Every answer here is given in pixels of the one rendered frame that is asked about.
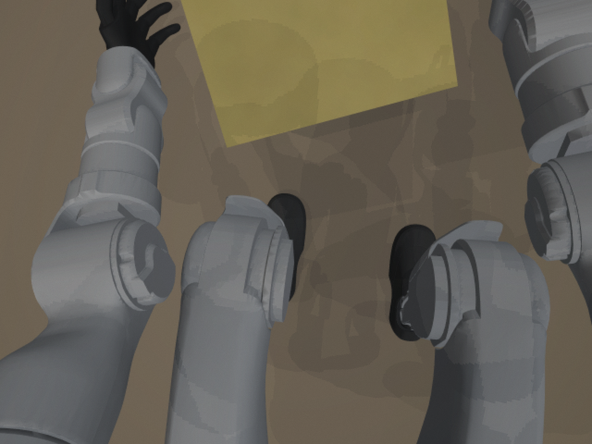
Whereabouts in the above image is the robot left upper arm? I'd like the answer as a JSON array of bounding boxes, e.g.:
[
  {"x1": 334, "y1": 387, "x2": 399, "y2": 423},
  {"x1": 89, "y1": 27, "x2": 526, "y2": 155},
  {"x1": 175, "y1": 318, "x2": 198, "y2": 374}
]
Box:
[{"x1": 0, "y1": 216, "x2": 176, "y2": 444}]

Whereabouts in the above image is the carton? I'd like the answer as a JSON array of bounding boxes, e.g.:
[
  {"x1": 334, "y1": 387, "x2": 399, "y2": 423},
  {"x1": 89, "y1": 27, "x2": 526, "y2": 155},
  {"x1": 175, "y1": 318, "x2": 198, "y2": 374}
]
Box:
[{"x1": 181, "y1": 0, "x2": 458, "y2": 148}]

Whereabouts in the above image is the left robot forearm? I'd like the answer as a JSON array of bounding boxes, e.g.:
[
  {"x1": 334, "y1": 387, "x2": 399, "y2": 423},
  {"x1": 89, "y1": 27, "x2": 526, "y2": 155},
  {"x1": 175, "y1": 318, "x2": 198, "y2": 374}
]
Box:
[{"x1": 31, "y1": 46, "x2": 167, "y2": 309}]

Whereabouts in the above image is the robot left hand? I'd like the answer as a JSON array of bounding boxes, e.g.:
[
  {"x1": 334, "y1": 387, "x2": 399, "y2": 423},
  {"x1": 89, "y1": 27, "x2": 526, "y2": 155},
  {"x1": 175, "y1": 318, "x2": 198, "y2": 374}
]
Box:
[{"x1": 96, "y1": 0, "x2": 180, "y2": 68}]

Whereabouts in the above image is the robot right upper arm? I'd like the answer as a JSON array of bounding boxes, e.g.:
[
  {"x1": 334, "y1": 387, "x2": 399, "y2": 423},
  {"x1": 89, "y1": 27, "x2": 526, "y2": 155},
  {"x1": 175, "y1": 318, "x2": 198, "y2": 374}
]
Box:
[{"x1": 524, "y1": 151, "x2": 592, "y2": 324}]

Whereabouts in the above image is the right robot thigh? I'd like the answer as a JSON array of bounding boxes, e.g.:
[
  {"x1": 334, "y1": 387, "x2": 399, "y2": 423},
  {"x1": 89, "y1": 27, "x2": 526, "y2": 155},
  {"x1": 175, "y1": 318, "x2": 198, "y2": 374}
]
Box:
[{"x1": 416, "y1": 239, "x2": 547, "y2": 444}]

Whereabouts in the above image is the right robot forearm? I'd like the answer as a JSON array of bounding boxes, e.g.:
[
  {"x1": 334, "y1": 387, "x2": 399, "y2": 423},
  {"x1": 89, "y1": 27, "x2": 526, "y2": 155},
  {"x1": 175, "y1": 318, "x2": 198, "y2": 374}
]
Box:
[{"x1": 488, "y1": 0, "x2": 592, "y2": 165}]

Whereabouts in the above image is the right robot shin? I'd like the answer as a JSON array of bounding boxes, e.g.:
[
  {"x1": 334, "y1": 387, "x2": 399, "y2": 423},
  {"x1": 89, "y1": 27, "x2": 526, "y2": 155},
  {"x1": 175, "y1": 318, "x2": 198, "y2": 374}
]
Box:
[{"x1": 400, "y1": 220, "x2": 550, "y2": 340}]

